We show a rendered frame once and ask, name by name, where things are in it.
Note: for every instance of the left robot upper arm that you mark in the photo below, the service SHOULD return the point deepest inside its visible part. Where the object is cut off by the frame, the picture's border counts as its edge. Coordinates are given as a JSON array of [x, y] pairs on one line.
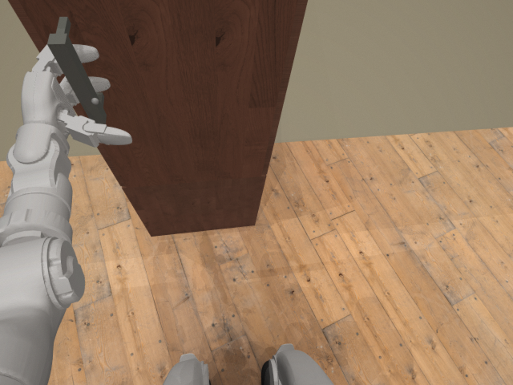
[[39, 280]]

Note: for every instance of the left robot thigh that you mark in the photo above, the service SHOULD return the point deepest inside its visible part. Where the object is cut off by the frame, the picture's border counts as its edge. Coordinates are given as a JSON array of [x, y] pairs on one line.
[[189, 372]]

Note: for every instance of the left robot hand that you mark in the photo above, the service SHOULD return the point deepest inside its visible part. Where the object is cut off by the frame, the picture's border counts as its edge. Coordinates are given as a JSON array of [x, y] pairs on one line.
[[43, 99]]

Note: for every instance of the right robot thigh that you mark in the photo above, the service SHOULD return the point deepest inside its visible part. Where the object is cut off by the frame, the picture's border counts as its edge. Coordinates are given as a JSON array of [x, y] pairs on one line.
[[295, 367]]

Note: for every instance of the robot left forearm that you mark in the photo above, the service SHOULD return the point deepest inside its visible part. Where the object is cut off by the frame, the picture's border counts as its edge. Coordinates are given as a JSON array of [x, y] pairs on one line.
[[40, 197]]

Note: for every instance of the cupboard door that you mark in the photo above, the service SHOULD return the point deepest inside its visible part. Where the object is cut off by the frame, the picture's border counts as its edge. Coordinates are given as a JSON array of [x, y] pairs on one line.
[[194, 82]]

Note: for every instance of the robot thigh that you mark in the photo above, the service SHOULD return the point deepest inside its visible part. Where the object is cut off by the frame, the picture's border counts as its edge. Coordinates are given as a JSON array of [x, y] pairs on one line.
[[189, 372], [295, 367]]

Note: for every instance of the handle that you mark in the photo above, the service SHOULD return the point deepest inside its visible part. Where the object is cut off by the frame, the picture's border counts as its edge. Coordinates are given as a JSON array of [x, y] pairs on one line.
[[68, 60]]

